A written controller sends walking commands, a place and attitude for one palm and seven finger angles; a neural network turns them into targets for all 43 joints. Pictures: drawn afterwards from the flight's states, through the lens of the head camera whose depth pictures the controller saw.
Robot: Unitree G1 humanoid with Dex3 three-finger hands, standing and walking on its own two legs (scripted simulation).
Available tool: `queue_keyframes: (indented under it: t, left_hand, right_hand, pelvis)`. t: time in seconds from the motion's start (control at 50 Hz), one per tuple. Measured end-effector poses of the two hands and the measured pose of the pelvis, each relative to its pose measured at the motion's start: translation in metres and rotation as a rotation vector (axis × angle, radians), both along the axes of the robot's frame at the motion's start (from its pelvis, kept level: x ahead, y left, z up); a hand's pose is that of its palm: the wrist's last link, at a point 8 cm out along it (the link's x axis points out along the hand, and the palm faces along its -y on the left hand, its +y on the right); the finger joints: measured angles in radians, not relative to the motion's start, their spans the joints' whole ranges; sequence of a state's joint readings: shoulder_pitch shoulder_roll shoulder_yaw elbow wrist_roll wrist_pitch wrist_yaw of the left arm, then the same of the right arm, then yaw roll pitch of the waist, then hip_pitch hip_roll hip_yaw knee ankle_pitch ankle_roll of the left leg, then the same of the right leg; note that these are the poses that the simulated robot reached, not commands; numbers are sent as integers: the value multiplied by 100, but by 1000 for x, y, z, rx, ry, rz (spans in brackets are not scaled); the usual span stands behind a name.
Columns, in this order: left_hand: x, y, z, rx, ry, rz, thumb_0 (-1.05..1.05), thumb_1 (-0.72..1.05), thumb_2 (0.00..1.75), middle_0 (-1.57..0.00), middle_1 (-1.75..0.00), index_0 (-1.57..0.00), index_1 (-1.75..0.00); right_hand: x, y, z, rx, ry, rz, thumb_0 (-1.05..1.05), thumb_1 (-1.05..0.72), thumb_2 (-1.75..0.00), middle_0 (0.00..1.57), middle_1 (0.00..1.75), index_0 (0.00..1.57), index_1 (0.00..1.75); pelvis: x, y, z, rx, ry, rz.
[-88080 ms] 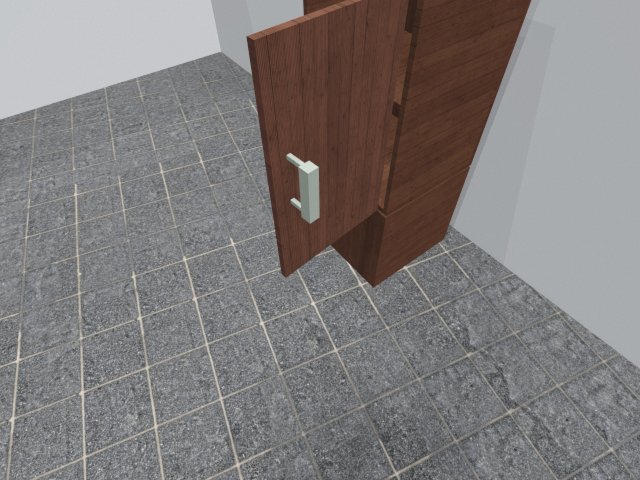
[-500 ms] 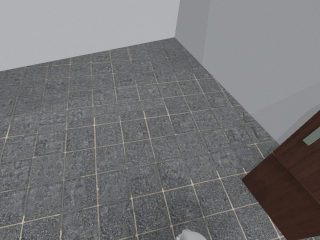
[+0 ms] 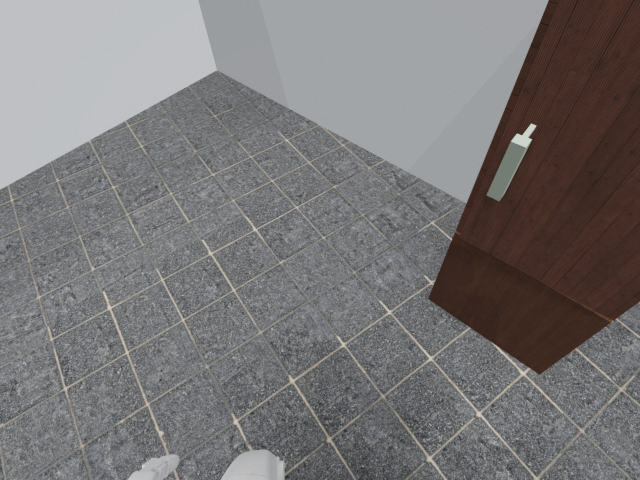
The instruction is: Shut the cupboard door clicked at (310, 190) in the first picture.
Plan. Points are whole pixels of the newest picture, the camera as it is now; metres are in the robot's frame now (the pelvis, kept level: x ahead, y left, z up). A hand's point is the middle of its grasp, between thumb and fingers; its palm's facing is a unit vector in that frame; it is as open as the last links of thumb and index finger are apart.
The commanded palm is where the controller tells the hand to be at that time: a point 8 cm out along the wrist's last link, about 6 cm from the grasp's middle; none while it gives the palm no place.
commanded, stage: turn to face it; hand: left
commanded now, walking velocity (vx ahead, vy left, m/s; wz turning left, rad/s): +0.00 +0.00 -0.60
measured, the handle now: (512, 162) +0.65 -0.33 -0.04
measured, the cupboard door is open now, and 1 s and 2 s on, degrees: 3 3 3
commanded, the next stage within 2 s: take the last steps up to it in 1.04 s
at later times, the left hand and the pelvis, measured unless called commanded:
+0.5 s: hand (184, 453) +0.17 +0.22 -0.16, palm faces -0.26 -0.94 -0.23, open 7.4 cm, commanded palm none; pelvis +0.02 +0.03 +0.00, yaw -18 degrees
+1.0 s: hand (227, 431) +0.20 +0.17 -0.18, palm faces -0.45 -0.88 -0.17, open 7.4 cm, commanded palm none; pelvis +0.05 +0.04 -0.01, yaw -30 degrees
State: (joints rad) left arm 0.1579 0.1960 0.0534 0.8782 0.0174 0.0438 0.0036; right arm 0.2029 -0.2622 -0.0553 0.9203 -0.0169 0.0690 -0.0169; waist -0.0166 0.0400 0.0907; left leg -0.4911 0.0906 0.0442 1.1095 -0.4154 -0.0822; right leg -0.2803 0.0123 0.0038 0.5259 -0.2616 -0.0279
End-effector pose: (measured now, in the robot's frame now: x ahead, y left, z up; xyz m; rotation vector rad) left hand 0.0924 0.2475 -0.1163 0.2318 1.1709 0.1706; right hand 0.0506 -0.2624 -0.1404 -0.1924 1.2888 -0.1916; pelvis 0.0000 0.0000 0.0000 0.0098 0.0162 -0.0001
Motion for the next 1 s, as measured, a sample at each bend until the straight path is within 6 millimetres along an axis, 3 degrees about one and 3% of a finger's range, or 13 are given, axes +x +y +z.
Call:
queue_keyframes:
  t: [0.1,0.22,0.28,0.38,0.48,0.6,0.66,0.84,1.0]
  left_hand:
    - [4,1,-6,-29,34,-40,1,90,89,-21,-30,-21,-29]
    - [16,23,-28,-63,61,-65,1,90,89,-21,-30,-21,-30]
    - [27,33,-31,-67,75,-93,1,90,89,-21,-30,-21,-29]
    - [51,38,-20,-63,70,-157,1,91,89,-20,-30,-20,-29]
    - [78,24,-12,-42,60,-246,1,91,89,-20,-30,-20,-29]
    - [111,-16,-10,3,-6,-375,1,91,89,-20,-30,-20,-29]
    - [114,-32,-3,11,-27,-403,1,91,89,-20,-30,-20,-29]
    - [111,-49,-5,-21,27,-455,1,90,89,-21,-30,-21,-29]
    - [128,-35,-35,-82,80,-474,1,90,89,-21,-30,-21,-29]
  right_hand:
    - [14,7,11,-14,-60,-28,1,-91,-90,19,30,20,30]
    - [25,27,17,-58,-133,-60,1,-91,-90,20,30,20,30]
    - [18,39,23,-69,-135,-72,1,-91,-90,20,30,20,30]
    - [-5,49,31,-66,-100,-122,1,-91,-90,20,30,20,30]
    - [-33,45,23,-44,-71,-213,1,-90,-90,20,30,20,30]
    - [-75,21,-9,-6,-42,-347,1,-90,-90,20,30,20,30]
    - [-88,12,-14,-8,-8,-391,1,-91,-90,20,30,20,30]
    - [-86,11,11,-30,-52,-447,1,-91,-90,19,30,20,30]
    - [-74,44,19,-83,-74,-485,1,-91,-90,19,30,20,30]
  pelvis:
    - [5,8,2,0,11,-54]
    - [15,32,-8,-23,21,-123]
    - [17,39,-6,-22,10,-164]
    - [20,41,4,-44,6,-227]
    - [20,37,4,-47,3,-300]
    - [20,16,-14,-24,-7,-383]
    - [19,14,-12,-27,-13,-401]
    - [26,14,2,-8,0,-467]
    - [47,36,-7,-30,11,-530]
